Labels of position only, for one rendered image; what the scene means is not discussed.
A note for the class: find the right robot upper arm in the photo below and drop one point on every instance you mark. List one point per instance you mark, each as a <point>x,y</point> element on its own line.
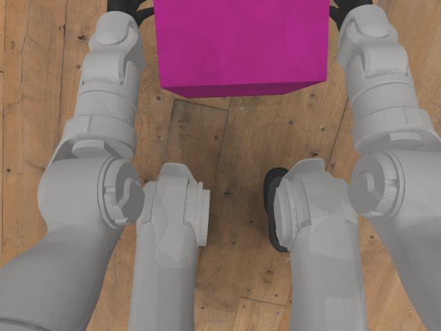
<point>399,192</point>

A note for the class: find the robot right hand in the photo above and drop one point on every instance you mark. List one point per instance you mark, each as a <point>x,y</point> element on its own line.
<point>344,6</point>

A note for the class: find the left robot forearm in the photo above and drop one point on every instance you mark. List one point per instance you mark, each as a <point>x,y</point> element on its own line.
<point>107,98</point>

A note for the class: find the left robot upper arm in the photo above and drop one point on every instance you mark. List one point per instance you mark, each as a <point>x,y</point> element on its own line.
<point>86,204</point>

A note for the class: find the left robot thigh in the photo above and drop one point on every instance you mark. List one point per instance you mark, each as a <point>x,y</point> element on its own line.
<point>163,283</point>

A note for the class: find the right robot forearm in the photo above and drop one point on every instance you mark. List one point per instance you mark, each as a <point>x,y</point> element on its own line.
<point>380,87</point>

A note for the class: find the robot left hand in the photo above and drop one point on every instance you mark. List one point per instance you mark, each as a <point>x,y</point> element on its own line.
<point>130,7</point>

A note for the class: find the carton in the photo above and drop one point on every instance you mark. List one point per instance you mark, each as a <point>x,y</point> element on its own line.
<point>234,48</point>

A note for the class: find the robot right foot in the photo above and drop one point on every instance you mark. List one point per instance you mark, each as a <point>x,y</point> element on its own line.
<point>271,182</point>

